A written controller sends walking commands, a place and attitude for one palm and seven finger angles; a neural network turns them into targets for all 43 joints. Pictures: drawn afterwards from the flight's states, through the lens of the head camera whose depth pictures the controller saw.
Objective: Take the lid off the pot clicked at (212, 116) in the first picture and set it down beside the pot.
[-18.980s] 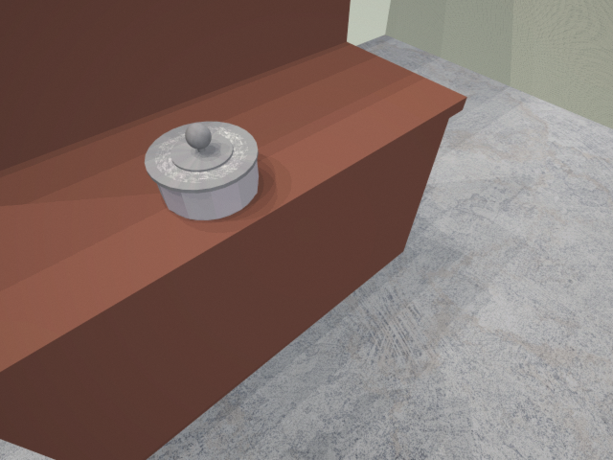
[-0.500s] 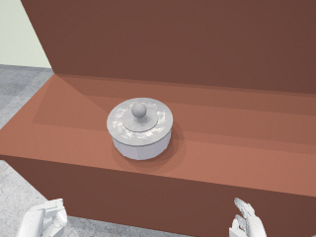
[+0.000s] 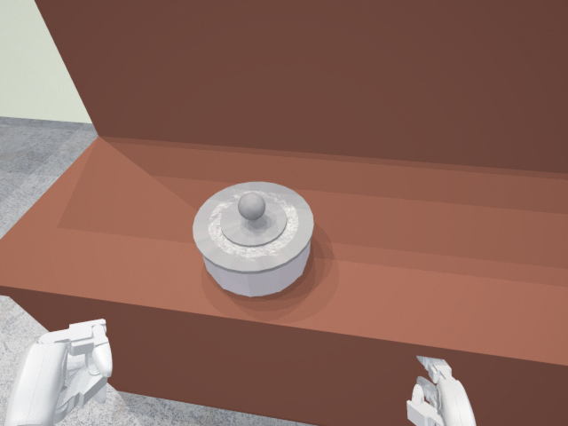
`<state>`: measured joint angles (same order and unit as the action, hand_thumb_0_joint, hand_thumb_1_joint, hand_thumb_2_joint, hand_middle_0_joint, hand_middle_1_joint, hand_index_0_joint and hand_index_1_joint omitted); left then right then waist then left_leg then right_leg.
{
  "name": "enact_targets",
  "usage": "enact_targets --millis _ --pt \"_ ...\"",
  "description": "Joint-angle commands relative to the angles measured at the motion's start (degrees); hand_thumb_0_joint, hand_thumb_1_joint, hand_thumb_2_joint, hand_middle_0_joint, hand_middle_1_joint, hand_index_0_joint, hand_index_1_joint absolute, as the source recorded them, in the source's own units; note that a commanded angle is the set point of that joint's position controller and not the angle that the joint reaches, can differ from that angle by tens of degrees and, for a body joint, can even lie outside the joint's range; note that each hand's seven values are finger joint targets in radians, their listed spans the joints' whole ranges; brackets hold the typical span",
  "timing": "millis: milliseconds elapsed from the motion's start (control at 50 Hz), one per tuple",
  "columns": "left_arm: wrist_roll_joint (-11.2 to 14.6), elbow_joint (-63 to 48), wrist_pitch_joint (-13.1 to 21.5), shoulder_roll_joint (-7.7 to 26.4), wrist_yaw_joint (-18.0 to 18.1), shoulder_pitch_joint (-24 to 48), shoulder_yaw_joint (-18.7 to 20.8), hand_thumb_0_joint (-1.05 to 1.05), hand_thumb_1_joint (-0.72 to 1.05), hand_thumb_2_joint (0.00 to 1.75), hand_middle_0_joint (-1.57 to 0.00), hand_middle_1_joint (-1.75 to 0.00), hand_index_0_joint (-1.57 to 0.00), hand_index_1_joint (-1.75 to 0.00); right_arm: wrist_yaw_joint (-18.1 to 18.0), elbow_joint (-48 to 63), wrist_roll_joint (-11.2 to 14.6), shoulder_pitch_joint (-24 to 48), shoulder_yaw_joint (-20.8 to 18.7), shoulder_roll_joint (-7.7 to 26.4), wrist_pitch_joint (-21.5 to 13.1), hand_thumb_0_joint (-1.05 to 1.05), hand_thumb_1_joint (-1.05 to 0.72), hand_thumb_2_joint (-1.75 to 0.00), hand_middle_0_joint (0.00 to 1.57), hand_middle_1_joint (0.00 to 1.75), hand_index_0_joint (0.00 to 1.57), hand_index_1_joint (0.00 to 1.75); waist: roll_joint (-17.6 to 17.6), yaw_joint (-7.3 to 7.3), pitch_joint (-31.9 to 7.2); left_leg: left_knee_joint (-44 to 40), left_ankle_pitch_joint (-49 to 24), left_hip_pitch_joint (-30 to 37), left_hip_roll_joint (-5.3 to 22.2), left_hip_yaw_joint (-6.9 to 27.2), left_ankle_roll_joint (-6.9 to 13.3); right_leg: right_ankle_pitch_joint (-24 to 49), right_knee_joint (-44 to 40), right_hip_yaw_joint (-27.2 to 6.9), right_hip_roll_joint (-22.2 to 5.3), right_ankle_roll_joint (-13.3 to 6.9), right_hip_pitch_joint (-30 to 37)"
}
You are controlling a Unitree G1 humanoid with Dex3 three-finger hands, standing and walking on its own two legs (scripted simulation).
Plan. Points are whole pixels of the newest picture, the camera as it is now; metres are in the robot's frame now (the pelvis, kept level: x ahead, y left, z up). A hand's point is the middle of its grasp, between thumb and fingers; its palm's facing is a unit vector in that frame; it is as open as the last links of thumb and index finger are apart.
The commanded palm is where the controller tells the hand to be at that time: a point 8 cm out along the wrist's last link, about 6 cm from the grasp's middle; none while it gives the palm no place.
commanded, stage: raise the hand higher, near the body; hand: left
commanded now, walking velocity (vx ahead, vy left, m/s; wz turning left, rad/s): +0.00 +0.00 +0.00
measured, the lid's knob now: (251, 206) +0.43 +0.12 +0.08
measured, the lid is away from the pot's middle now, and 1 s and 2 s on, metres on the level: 0.00 0.00 0.00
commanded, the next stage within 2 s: reach forward and open the fingers in 0.16 s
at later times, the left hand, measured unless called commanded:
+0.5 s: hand (86, 341) +0.17 +0.26 +0.09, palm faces -0.06 -0.13 -0.99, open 2.9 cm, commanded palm +0.16 +0.26 +0.15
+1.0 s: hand (86, 295) +0.21 +0.27 +0.13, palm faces -0.18 -0.02 -0.98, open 7.2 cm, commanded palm +0.20 +0.26 +0.19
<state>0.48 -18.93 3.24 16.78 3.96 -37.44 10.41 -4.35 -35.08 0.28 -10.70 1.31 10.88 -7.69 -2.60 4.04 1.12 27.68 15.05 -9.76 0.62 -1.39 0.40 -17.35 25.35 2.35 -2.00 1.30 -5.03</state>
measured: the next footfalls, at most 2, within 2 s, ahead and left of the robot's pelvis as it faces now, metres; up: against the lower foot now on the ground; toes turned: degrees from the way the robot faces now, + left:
none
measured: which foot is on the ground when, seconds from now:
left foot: down 0.00-1.00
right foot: down 0.00-1.00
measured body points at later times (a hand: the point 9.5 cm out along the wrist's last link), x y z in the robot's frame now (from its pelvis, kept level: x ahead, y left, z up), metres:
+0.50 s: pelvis -0.01 +0.00 +0.00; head +0.00 -0.05 +0.44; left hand +0.17 +0.26 +0.15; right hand +0.21 -0.22 -0.09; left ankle +0.00 +0.11 -0.74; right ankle -0.04 -0.13 -0.74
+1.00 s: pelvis -0.03 +0.01 +0.00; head -0.02 -0.04 +0.45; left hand +0.22 +0.26 +0.18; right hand +0.17 -0.21 -0.10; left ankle +0.00 +0.11 -0.74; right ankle -0.04 -0.13 -0.74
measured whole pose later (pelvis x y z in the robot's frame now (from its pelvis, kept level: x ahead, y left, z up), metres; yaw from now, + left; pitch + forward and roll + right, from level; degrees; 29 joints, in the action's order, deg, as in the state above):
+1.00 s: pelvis -0.03 +0.01 +0.00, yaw +1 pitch -1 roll -1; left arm -41.6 -13.8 1.5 39.8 -16.5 -6.8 5.5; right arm -1.3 -33.4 2.4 -7.0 1.0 16.4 5.2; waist -7.1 3.9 2.0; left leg 24.7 9.8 -14.0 0.0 -0.8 1.2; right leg -12.8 23.1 2.9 -2.5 1.7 -9.4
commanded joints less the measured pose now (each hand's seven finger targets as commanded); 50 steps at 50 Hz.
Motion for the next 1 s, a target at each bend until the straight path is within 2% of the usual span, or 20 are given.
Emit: enact_targets --millis 0,40,240,260,280,340,380,420,500,520,600,620,700,720,760,800,820,900,920,980 --pt "0.54 -12.74 3.57 8.86 1.15 1.11 7.21 0.0 0.9 0.9 -1.3 -1.5 -1.3 -1.5 -0.28 9.9 0.23 8.43 -2.41 5.96 -3.13 0.0 -0.9 -0.9 0.2 0.3 0.2 0.3 1.36 0.01 -2.57 -3.55 -14.54 5.0 0.93 0.39 0.85 13.45 -4.27 1.94 1.17 -1.7 -5.01" --pt "0.46 -15.41 4.18 8.8 1.13 3.43 6.62 0.0 0.9 0.9 -1.3 -1.5 -1.3 -1.5 -0.26 10.38 0.17 8.07 -2.19 6.1 -3.46 0.0 -0.9 -0.9 0.2 0.3 0.2 0.3 -1.59 -0.21 -3.94 -3.78 -14.5 6.17 0.9 0.2 0.87 13.01 -4.2 1.82 0.85 -1.65 -4.91" --pt "1.07 -16.74 5.06 9.1 1.23 6.37 7.94 0.0 0.9 0.9 -1.3 -1.5 -1.3 -1.5 -0.02 10.18 0.23 8.29 -2.07 6.24 -3.19 0.0 -0.9 -0.9 0.2 0.3 0.2 0.3 0.06 -0.29 -3.45 -4.19 -13.31 6.42 1.11 0.14 0.81 12.12 -4.83 1.72 0.91 -1.62 -4.9" --pt "-23.6 -20.45 0.87 22.66 2.72 10.24 5.19 0.0 0.87 0.9 -1.28 -1.48 -1.28 -1.48 0.78 10.91 -1.41 8.72 -1.49 10.82 0.51 0.0 -0.9 -0.9 0.2 0.3 0.2 0.3 -3.7 -0.42 -2.89 -2.29 -15.2 -0.48 0.22 -0.19 1.18 12.6 -1.16 -0.32 1.96 -2.06 -10.07" --pt "-24.08 -24.07 -1.71 17.52 3.83 10.54 4.84 0.0 0.85 0.91 -1.26 -1.45 -1.26 -1.45 1.35 13.64 -1.3 9.19 -1.8 8.56 2.49 0.0 -0.9 -0.9 0.2 0.3 0.2 0.3 -7.42 0.18 -4.81 -2.26 -16.67 -0.91 0.52 -0.6 0.95 12.09 -0.18 2.07 1.2 -2.83 -8.94" --pt "-38.35 -17.44 -7.85 21.56 3.64 3.32 4.67 0.0 0.76 0.94 -1.24 -1.32 -1.24 -1.32 2.89 13.58 -0.86 10.01 -2.12 9.14 7.81 0.0 -0.9 -0.9 0.2 0.3 0.2 0.3 -3.85 1.98 -7.66 -1.49 -16.58 -1.83 0.92 -0.52 0.51 11.1 0.89 -0.17 2.61 -3.96 -8.25" --pt "-43.66 -16.52 -9.51 25.55 1.64 7.21 5.06 0.0 0.69 0.98 -1.21 -1.25 -1.21 -1.25 3.43 14.29 -0.46 12.09 -1.92 9.94 10.71 0.0 -0.9 -0.9 0.2 0.3 0.2 0.3 -0.88 1.56 -7.91 -1.28 -14.65 -2.18 0.5 -0.45 0.69 11.41 0.09 -1.6 2.3 -3.61 -8.41" --pt "-45.88 -17.44 -9.96 26.92 -1.09 12.64 3.45 0.0 0.62 1.02 -1.19 -1.18 -1.19 -1.18 3.48 14.87 0.72 14.07 -1.79 9.61 11.28 0.0 -0.9 -0.9 0.2 0.3 0.2 0.3 -2.28 0.82 -10.09 -1.26 -13.7 -0.94 0.5 -0.02 1.17 11.77 -0.29 -1.49 1.89 -3.09 -7.35" --pt "-44.77 -13.04 -8.65 32.88 -8.04 15.35 5.98 0.0 0.49 1.09 -1.14 -1.04 -1.14 -1.04 2.8 14.17 2.01 14.81 -1.7 10.03 10.54 0.0 -0.9 -0.9 0.2 0.3 0.2 0.3 -0.79 0.4 -10.49 -1.46 -14.54 0.91 -0.15 0.94 2.0 15.33 -2.02 -1.99 1.45 -1.87 -6.54" --pt "-43.9 -13.6 -7.75 30.22 -10.15 17.14 2.55 0.0 0.46 1.11 -1.13 -1.0 -1.13 -1.0 2.72 14.39 1.91 13.66 -1.87 9.65 10.34 0.0 -0.9 -0.9 0.2 0.3 0.2 0.3 -0.77 -0.51 -10.27 -1.51 -14.96 0.55 -0.5 0.87 2.31 15.96 -2.04 -0.74 1.05 -1.37 -5.99" --pt "-42.83 -10.0 -5.09 38.48 -15.73 22.58 8.57 0.0 0.34 1.16 -1.08 -0.86 -1.08 -0.86 1.99 12.95 1.94 13.66 -1.97 10.66 9.94 0.0 -0.9 -0.9 0.2 0.3 0.2 0.3 0.73 -0.44 -8.32 -2.06 -15.24 1.49 -0.75 1.21 2.53 17.64 -3.93 -1.25 1.23 -0.89 -6.84" --pt "-42.14 -9.19 -4.02 34.96 -16.74 23.87 5.51 0.0 0.31 1.17 -1.07 -0.83 -1.07 -0.83 1.9 13.17 1.81 12.25 -1.96 9.84 9.94 0.0 -0.9 -0.9 0.2 0.3 0.2 0.3 0.73 -1.06 -7.84 -2.2 -14.84 1.08 -1.04 1.03 2.74 16.79 -4.02 0.05 1.02 -0.62 -6.36" --pt "-41.16 -6.67 -1.14 38.3 -17.58 27.57 9.81 0.0 0.19 1.2 -1.02 -0.68 -1.02 -0.68 1.82 12.45 1.85 12.6 -2.23 10.17 9.55 0.0 -0.9 -0.9 0.2 0.3 0.2 0.3 0.89 -0.33 -8.11 -2.96 -14.64 3.58 -0.94 1.34 2.46 15.21 -5.86 -0.22 1.45 -1.02 -7.47" --pt "-40.47 -4.74 -0.85 33.86 -17.86 28.77 5.61 0.0 0.17 1.21 -1.01 -0.65 -1.01 -0.65 1.92 12.44 1.99 11.53 -2.31 9.82 9.67 0.0 -0.9 -0.9 0.2 0.3 0.2 0.3 0.79 -1.21 -7.31 -3.3 -13.32 2.77 -1.16 0.93 2.53 13.7 -5.96 0.82 1.17 -0.66 -7.27" --pt "-40.39 -6.32 -0.21 34.03 -17.7 32.37 4.73 0.0 0.11 1.22 -0.98 -0.58 -0.98 -0.58 2.01 12.52 2.14 11.98 -2.75 10.15 9.54 0.0 -0.9 -0.9 0.2 0.3 0.2 0.3 -0.38 -0.96 -8.36 -4.47 -12.33 3.84 -0.96 1.15 2.3 11.92 -6.46 0.8 0.98 -0.68 -7.13" --pt "-41.63 -6.84 -0.41 38.6 -17.18 33.41 8.7 0.0 0.05 1.23 -0.95 -0.51 -0.95 -0.51 2.46 12.52 1.91 13.38 -2.46 10.39 8.88 0.0 -0.9 -0.9 0.2 0.3 0.2 0.3 -1.26 0.23 -10.63 -4.4 -13.64 4.76 -1.22 1.47 2.29 12.86 -6.07 0.06 1.46 -1.38 -5.92" --pt "-41.65 -5.19 -0.63 36.14 -17.37 34.89 5.99 0.0 0.02 1.24 -0.94 -0.47 -0.94 -0.47 2.51 12.26 1.92 12.31 -2.41 10.11 9.15 0.0 -0.9 -0.9 0.2 0.3 0.2 0.3 -0.81 -0.48 -10.67 -4.81 -12.92 3.91 -1.32 1.18 2.3 12.02 -5.94 0.9 1.12 -1.06 -5.16" --pt "-42.47 -3.1 -1.99 39.64 -17.56 39.71 8.36 0.0 -0.09 1.29 -0.89 -0.33 -0.89 -0.33 2.89 11.82 2.23 13.88 -2.24 10.69 9.35 0.0 -0.9 -0.9 0.2 0.3 0.2 0.3 -1.6 0.24 -10.33 -5.51 -12.43 3.89 -1.28 1.5 2.05 11.01 -6.28 0.38 1.51 -1.59 -5.71" --pt "-41.83 -2.65 -2.06 35.72 -17.97 40.85 4.37 0.0 -0.13 1.3 -0.88 -0.29 -0.88 -0.29 2.99 12.22 2.34 13.2 -2.29 10.31 9.43 0.0 -0.9 -0.9 0.2 0.3 0.2 0.3 -1.65 -0.45 -10.1 -6.09 -11.39 3.49 -1.18 1.2 2.09 9.76 -6.14 1.2 1.21 -1.32 -5.36" --pt "-42.03 -4.83 -2.2 37.24 -18.54 44.96 4.06 0.0 -0.22 1.34 -0.84 -0.19 -0.84 -0.19 3.18 11.84 2.16 13.42 -2.23 10.68 9.29 0.0 -0.9 -0.9 0.2 0.3 0.2 0.3 -3.18 0.06 -11.87 -7.01 -11.45 4.49 -1.07 2.05 1.87 9.09 -6.08 1.3 1.26 -1.37 -5.98"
